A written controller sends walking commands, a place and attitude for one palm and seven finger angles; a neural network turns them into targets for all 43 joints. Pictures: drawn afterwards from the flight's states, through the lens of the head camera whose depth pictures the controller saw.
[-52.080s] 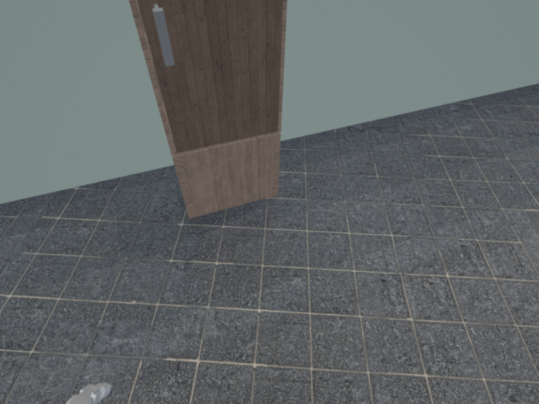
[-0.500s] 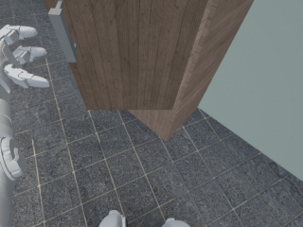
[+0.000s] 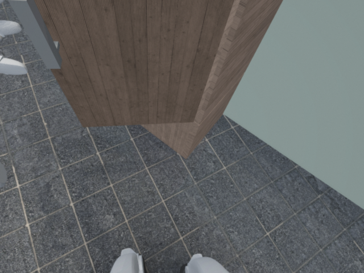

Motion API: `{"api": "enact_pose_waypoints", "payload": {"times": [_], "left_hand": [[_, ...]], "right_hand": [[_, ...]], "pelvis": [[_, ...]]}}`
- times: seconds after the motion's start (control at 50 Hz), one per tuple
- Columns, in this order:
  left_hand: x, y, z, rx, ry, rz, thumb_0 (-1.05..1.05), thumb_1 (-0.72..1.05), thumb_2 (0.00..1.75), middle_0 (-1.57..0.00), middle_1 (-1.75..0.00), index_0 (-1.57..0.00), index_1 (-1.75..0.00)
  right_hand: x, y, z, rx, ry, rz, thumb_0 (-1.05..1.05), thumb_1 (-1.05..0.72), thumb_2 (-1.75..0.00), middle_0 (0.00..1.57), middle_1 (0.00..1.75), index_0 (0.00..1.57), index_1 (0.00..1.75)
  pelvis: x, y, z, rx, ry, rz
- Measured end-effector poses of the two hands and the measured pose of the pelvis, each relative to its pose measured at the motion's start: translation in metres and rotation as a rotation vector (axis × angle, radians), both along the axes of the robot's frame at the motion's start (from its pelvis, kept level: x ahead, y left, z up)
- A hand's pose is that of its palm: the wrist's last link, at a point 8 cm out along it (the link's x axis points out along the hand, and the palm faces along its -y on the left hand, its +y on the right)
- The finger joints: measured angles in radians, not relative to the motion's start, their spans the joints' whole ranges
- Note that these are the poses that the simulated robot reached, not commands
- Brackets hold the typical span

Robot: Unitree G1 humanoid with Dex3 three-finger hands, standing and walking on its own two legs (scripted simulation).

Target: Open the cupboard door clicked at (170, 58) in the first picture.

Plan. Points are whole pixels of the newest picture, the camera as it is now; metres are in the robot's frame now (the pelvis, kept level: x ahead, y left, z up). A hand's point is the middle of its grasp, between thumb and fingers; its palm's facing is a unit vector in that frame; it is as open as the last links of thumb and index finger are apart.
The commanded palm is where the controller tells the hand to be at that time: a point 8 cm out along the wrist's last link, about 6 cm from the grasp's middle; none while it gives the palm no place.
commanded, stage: move the hooked fingers beside the handle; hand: left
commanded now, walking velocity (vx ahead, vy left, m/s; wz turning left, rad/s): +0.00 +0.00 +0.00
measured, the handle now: (41, 27) +0.59 +0.22 +0.13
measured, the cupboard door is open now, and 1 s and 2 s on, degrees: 44 44 44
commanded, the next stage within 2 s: slide the fingers in behind the handle in 0.96 s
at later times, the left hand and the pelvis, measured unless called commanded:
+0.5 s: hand out of the picture +0.51 +0.28 +0.13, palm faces +0.02 -1.00 +0.01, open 14.0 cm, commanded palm +0.51 +0.32 +0.14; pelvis +0.00 +0.01 +0.00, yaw +1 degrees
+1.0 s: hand out of the picture +0.53 +0.28 +0.14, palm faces +0.04 -1.00 +0.00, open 14.0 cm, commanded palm +0.53 +0.32 +0.13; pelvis -0.01 +0.01 -0.01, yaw -1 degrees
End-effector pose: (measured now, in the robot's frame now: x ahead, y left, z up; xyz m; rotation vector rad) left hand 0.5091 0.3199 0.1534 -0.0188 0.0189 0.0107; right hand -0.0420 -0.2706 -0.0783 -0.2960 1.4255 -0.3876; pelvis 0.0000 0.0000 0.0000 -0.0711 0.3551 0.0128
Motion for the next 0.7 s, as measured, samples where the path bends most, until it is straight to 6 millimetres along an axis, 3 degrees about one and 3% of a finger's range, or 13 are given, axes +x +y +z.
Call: {"api": "enact_pose_waypoints", "payload": {"times": [0.14,0.32,0.48,0.58,0.7], "left_hand": [[-0.004,0.011,-0.015,0.013,0.059,0.025,-0.01,-0.50,0.30,-0.30,-1.20,-0.30,-1.20],[-0.017,0.021,0.004,0.015,-0.023,0.007,-0.01,-0.50,0.30,-0.30,-1.20,-0.30,-1.20],[-0.022,0.013,-0.019,0.002,0.065,0.001,-0.01,-0.51,0.30,-0.30,-1.20,-0.30,-1.20],[-0.016,0.008,-0.014,0.015,-0.019,0.018,-0.01,-0.51,0.30,-0.30,-1.20,-0.30,-1.20],[-0.007,0.005,-0.005,0.010,-0.001,0.009,-0.01,-0.50,0.30,-0.30,-1.20,-0.30,-1.20]], "right_hand": [[0.009,0.005,-0.001,0.015,-0.017,-0.006,0.00,-0.91,-0.90,0.20,0.30,0.20,0.30],[0.026,0.005,-0.002,0.028,-0.028,0.022,0.00,-0.91,-0.90,0.20,0.30,0.20,0.30],[0.043,0.001,-0.003,0.003,-0.092,0.075,0.00,-0.91,-0.90,0.20,0.30,0.20,0.30],[0.035,0.001,-0.004,-0.006,-0.088,0.077,0.00,-0.91,-0.90,0.20,0.30,0.20,0.30],[0.012,0.005,-0.005,-0.003,-0.049,0.037,0.00,-0.91,-0.90,0.20,0.30,0.20,0.30]], "pelvis": [[0.006,0.002,0.001,0.001,0.001,-0.012],[0.010,0.003,0.002,-0.005,-0.019,0.009],[0.000,0.006,-0.001,-0.007,-0.022,0.020],[-0.007,0.006,-0.004,-0.012,-0.013,0.017],[-0.009,0.006,-0.006,-0.015,-0.003,0.015]]}}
